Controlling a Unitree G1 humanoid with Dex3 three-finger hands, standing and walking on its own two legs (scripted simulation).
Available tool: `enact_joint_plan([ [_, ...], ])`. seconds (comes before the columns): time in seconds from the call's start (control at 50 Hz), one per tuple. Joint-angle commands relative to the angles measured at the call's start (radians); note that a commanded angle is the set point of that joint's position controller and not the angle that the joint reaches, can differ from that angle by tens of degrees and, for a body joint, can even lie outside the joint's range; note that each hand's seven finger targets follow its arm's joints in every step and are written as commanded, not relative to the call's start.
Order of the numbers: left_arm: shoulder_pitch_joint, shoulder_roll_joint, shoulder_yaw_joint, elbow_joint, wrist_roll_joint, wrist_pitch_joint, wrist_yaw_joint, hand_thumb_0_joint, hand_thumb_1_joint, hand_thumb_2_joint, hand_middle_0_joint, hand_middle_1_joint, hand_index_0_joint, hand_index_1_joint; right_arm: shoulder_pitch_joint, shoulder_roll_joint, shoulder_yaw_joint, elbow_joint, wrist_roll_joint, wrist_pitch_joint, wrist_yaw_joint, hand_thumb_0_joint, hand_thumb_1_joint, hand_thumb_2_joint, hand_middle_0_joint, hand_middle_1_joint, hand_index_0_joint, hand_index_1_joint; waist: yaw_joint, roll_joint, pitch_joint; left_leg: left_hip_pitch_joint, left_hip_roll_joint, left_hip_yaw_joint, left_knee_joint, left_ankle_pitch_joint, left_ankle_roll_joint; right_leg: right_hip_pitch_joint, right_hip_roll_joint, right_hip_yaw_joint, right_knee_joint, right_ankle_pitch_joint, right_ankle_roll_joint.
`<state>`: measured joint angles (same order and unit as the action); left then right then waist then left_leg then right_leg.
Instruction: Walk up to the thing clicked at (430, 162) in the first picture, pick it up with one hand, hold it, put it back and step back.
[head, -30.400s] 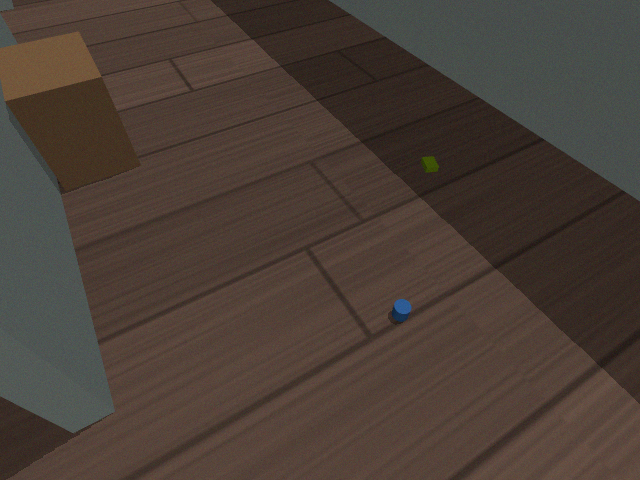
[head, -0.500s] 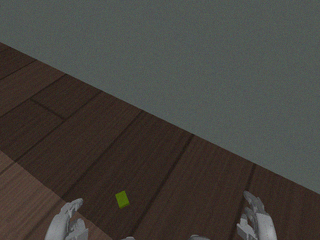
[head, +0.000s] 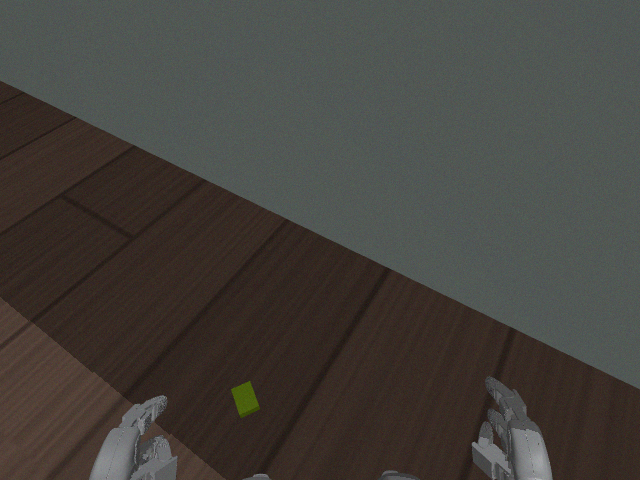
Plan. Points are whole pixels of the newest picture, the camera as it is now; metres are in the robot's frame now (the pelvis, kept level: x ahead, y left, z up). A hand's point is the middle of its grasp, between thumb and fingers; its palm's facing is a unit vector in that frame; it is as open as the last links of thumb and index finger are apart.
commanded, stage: home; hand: left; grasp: from above
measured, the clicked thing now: (245, 399) +0.44 +0.20 -0.70
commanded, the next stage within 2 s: stand in 0.72 s
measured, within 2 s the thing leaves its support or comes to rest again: neither
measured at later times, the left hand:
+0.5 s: hand (170, 465) +0.16 +0.18 -0.05, palm faces +0.05 -0.98 -0.21, open 7.4 cm
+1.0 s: hand out of the picture +0.14 +0.22 -0.09, palm faces +0.01 -0.94 -0.33, open 7.4 cm
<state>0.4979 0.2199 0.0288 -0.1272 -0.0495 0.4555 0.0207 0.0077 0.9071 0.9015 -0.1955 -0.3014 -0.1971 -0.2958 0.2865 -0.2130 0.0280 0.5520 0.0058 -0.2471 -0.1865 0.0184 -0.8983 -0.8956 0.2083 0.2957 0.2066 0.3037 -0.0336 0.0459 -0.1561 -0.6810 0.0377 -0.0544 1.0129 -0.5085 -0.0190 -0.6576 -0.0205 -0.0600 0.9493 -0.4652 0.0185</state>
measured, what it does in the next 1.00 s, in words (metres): stands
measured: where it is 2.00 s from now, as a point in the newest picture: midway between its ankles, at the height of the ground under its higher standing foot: outside the picture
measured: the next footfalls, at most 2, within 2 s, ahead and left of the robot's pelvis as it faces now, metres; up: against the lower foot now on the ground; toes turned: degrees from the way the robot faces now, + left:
none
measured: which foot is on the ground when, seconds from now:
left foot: down 0.00-1.00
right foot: down 0.00-1.00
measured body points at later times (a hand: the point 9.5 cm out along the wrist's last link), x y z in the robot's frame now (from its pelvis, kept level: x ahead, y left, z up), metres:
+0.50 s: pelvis +0.00 +0.00 +0.00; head +0.02 +0.01 +0.45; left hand +0.16 +0.23 -0.03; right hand +0.16 -0.24 -0.06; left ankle +0.00 +0.13 -0.68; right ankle +0.00 -0.13 -0.68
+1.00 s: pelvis -0.01 +0.00 +0.02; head +0.01 +0.01 +0.47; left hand +0.14 +0.27 -0.07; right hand +0.13 -0.26 -0.09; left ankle +0.00 +0.13 -0.68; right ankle +0.00 -0.13 -0.68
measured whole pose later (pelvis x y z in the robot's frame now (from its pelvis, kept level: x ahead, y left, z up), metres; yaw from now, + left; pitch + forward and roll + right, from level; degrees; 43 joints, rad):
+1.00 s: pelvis -0.01 +0.00 +0.02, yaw +0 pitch +2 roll +0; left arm 0.23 0.28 0.02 0.50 0.05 0.11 0.03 0.00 0.90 0.90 -0.20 -0.30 -0.20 -0.30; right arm 0.18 -0.28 -0.02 0.80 -0.07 -0.06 -0.02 0.02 -0.90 -0.90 0.21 0.30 0.21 0.30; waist 0.03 -0.01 0.02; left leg -0.46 0.00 -0.02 0.86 -0.43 0.00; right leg -0.47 -0.06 -0.03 0.85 -0.42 0.03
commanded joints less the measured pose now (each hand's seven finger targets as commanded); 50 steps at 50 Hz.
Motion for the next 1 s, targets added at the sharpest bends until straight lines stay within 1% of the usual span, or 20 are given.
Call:
enact_joint_plan([
  [0.0, -0.016, 0.104, 0.060, -0.184, 0.004, -0.048, 0.005, 0.000, 0.901, 0.899, -0.199, -0.299, -0.199, -0.299, -0.062, -0.127, -0.055, -0.163, 0.001, -0.058, -0.015, 0.000, -0.902, -0.899, 0.199, 0.299, 0.199, 0.299, -0.003, -0.004, -0.095, 0.081, -0.037, 0.017, -0.162, 0.264, 0.027, 0.078, 0.035, -0.007, -0.149, 0.222, -0.015],
  [0.08, -0.042, 0.130, 0.077, -0.223, 0.007, -0.056, 0.010, 0.000, 0.901, 0.899, -0.199, -0.299, -0.199, -0.299, -0.057, -0.126, -0.056, -0.157, 0.000, -0.053, -0.014, 0.000, -0.902, -0.899, 0.200, 0.299, 0.199, 0.299, -0.003, 0.001, -0.101, 0.086, -0.038, 0.019, -0.160, 0.252, 0.029, 0.082, 0.034, -0.005, -0.152, 0.214, -0.015],
  [0.12, -0.001, 0.086, 0.046, -0.162, 0.002, -0.046, 0.004, 0.000, 0.901, 0.899, -0.199, -0.299, -0.199, -0.299, -0.063, -0.124, -0.052, -0.163, 0.001, -0.054, -0.013, 0.000, -0.901, -0.899, 0.200, 0.299, 0.199, 0.299, -0.008, -0.015, -0.075, 0.073, -0.038, 0.018, -0.160, 0.246, 0.030, 0.072, 0.035, -0.008, -0.156, 0.209, -0.013],
  [0.16, -0.016, 0.121, 0.078, -0.206, 0.003, -0.049, 0.009, 0.000, 0.901, 0.899, -0.199, -0.299, -0.199, -0.299, -0.061, -0.127, -0.058, -0.164, 0.002, -0.052, -0.015, 0.000, -0.902, -0.899, 0.199, 0.299, 0.199, 0.299, -0.001, 0.003, -0.116, 0.094, -0.036, 0.019, -0.154, 0.287, 0.028, 0.090, 0.034, -0.006, -0.148, 0.244, -0.016],
  [0.2, -0.015, 0.115, 0.062, -0.203, 0.005, -0.048, 0.008, 0.000, 0.901, 0.899, -0.199, -0.299, -0.199, -0.299, -0.057, -0.125, -0.055, -0.161, 0.002, -0.049, -0.013, 0.000, -0.902, -0.899, 0.200, 0.299, 0.199, 0.299, -0.004, -0.001, -0.114, 0.092, -0.038, 0.020, -0.148, 0.304, 0.028, 0.092, 0.033, -0.004, -0.145, 0.264, -0.015],
  [0.46, -0.010, 0.099, 0.055, -0.181, 0.003, -0.043, 0.008, 0.000, 0.901, 0.899, -0.199, -0.298, -0.199, -0.298, -0.068, -0.125, -0.054, -0.173, 0.002, -0.048, -0.010, 0.000, -0.901, -0.899, 0.200, 0.299, 0.199, 0.299, -0.004, -0.004, -0.078, 0.068, -0.035, 0.012, -0.165, 0.235, 0.028, 0.067, 0.036, -0.014, -0.154, 0.196, -0.014],
  [0.48, -0.024, 0.118, 0.071, -0.217, 0.001, -0.045, 0.009, 0.000, 0.901, 0.899, -0.199, -0.298, -0.199, -0.298, -0.064, -0.126, -0.055, -0.174, 0.003, -0.047, -0.010, 0.000, -0.901, -0.899, 0.200, 0.299, 0.199, 0.299, 0.000, -0.006, -0.077, 0.066, -0.036, 0.015, -0.165, 0.221, 0.029, 0.071, 0.035, -0.013, -0.156, 0.185, -0.015],
  [0.52, 0.005, 0.095, 0.048, -0.175, 0.003, -0.042, 0.007, 0.000, 0.900, 0.899, -0.199, -0.298, -0.199, -0.298, -0.063, -0.124, -0.054, -0.172, 0.002, -0.045, -0.009, 0.000, -0.901, -0.899, 0.200, 0.299, 0.200, 0.299, -0.011, -0.010, -0.089, 0.076, -0.036, 0.014, -0.160, 0.243, 0.029, 0.077, 0.037, -0.013, -0.150, 0.205, -0.014],
  [0.54, -0.020, 0.115, 0.065, -0.211, 0.001, -0.044, 0.008, 0.000, 0.900, 0.899, -0.199, -0.298, -0.199, -0.298, -0.064, -0.126, -0.055, -0.168, 0.004, -0.046, -0.009, 0.000, -0.901, -0.899, 0.200, 0.299, 0.200, 0.299, -0.001, -0.004, -0.084, 0.067, -0.036, 0.016, -0.161, 0.232, 0.029, 0.072, 0.036, -0.012, -0.150, 0.195, -0.015],
  [0.58, -0.007, 0.101, 0.050, -0.190, 0.002, -0.042, 0.008, 0.000, 0.900, 0.899, -0.199, -0.298, -0.199, -0.298, -0.067, -0.127, -0.053, -0.175, 0.005, -0.045, -0.011, 0.000, -0.901, -0.899, 0.200, 0.299, 0.200, 0.299, -0.007, -0.002, -0.081, 0.070, -0.035, 0.013, -0.164, 0.233, 0.028, 0.068, 0.037, -0.012, -0.150, 0.192, -0.016],
  [0.66, -0.014, 0.108, 0.057, -0.214, 0.003, -0.048, 0.009, 0.000, 0.900, 0.899, -0.199, -0.298, -0.199, -0.298, -0.063, -0.131, -0.058, -0.173, 0.004, -0.044, -0.008, 0.000, -0.901, -0.900, 0.200, 0.299, 0.200, 0.299, 0.000, 0.022, -0.106, 0.092, -0.025, -0.002, -0.175, 0.270, 0.019, 0.072, 0.041, -0.019, -0.127, 0.209, -0.021],
  [0.76, -0.047, 0.126, 0.070, -0.233, 0.006, -0.050, 0.013, 0.000, 0.900, 0.899, -0.199, -0.298, -0.199, -0.297, -0.062, -0.124, -0.054, -0.170, 0.002, -0.046, -0.010, 0.000, -0.901, -0.900, 0.200, 0.299, 0.200, 0.299, -0.003, 0.015, -0.069, 0.062, -0.031, 0.009, -0.174, 0.201, 0.025, 0.054, 0.039, -0.016, -0.147, 0.160, -0.018],
  [0.78, -0.008, 0.099, 0.049, -0.187, 0.003, -0.045, 0.009, 0.000, 0.900, 0.899, -0.199, -0.298, -0.199, -0.298, -0.065, -0.123, -0.052, -0.170, 0.003, -0.046, -0.008, 0.000, -0.900, -0.900, 0.200, 0.299, 0.200, 0.299, -0.003, 0.004, -0.067, 0.066, -0.029, 0.005, -0.177, 0.200, 0.025, 0.056, 0.039, -0.017, -0.147, 0.159, -0.016],
  [0.8, -0.301, 0.186, 0.060, 0.164, 0.117, -0.261, 0.044, 0.000, 0.901, 0.899, -0.199, -0.299, -0.199, -0.299, -0.130, -0.256, -0.097, 0.073, -0.123, 0.064, 0.051, 0.000, -0.903, -0.899, 0.199, 0.299, 0.199, 0.299, 0.069, -0.063, 0.144, 0.099, 0.008, -0.042, -0.255, 0.400, 0.068, 0.238, -0.032, 0.045, -0.172, 0.171, -0.052],
  [0.82, -0.203, 0.210, 0.079, 0.319, 0.121, -0.331, 0.038, 0.000, 0.899, 0.900, -0.200, -0.300, -0.200, -0.300, -0.131, -0.265, -0.114, 0.086, -0.125, 0.106, 0.084, 0.000, -0.900, -0.900, 0.200, 0.300, 0.200, 0.300, 0.073, -0.115, 0.069, 0.147, -0.005, -0.002, -0.241, 0.393, 0.082, 0.264, -0.051, 0.116, -0.217, 0.165, -0.083],
  [0.84, -0.192, 0.214, 0.073, 0.364, 0.120, -0.363, 0.030, 0.000, 0.899, 0.900, -0.200, -0.300, -0.200, -0.300, -0.117, -0.269, -0.117, 0.057, -0.129, 0.127, 0.101, 0.000, -0.900, -0.900, 0.200, 0.300, 0.200, 0.300, 0.049, -0.100, 0.077, 0.186, -0.011, -0.020, -0.248, 0.361, 0.083, 0.210, -0.042, 0.135, -0.238, 0.151, -0.102],
  [0.88, -0.222, 0.222, 0.057, 0.457, 0.123, -0.402, 0.022, 0.000, 0.899, 0.900, -0.200, -0.300, -0.200, -0.300, -0.121, -0.237, -0.111, 0.105, -0.091, 0.142, 0.139, 0.000, -0.900, -0.900, 0.200, 0.300, 0.200, 0.300, 0.060, -0.050, 0.020, 0.245, -0.015, -0.020, -0.278, 0.349, 0.080, 0.304, -0.066, 0.134, -0.219, 0.238, -0.088],
  [0.92, -0.272, 0.218, 0.062, 0.538, 0.106, -0.409, 0.014, 0.000, 0.899, 0.900, -0.200, -0.300, -0.200, -0.300, -0.133, -0.225, -0.109, 0.131, -0.063, 0.153, 0.161, 0.000, -0.900, -0.900, 0.200, 0.300, 0.200, 0.300, 0.061, -0.087, 0.045, 0.276, -0.020, -0.009, -0.305, 0.289, 0.075, 0.282, -0.073, 0.132, -0.274, 0.195, -0.070],
  [0.96, -0.298, 0.218, 0.061, 0.624, 0.103, -0.421, 0.017, 0.000, 0.899, 0.900, -0.200, -0.300, -0.200, -0.300, -0.141, -0.226, -0.116, 0.169, -0.059, 0.166, 0.171, 0.000, -0.900, -0.900, 0.200, 0.300, 0.200, 0.300, 0.066, -0.065, 0.067, 0.286, -0.003, -0.039, -0.365, 0.231, 0.076, 0.295, -0.070, 0.113, -0.302, 0.132, -0.055],
  [0.98, -0.306, 0.212, 0.061, 0.666, 0.104, -0.429, 0.018, 0.000, 0.899, 0.900, -0.200, -0.300, -0.200, -0.300, -0.146, -0.232, -0.118, 0.186, -0.061, 0.171, 0.172, 0.000, -0.900, -0.900, 0.200, 0.300, 0.200, 0.300, 0.066, -0.047, 0.066, 0.302, 0.011, -0.057, -0.394, 0.247, 0.081, 0.308, -0.060, 0.096, -0.298, 0.152, -0.049],
])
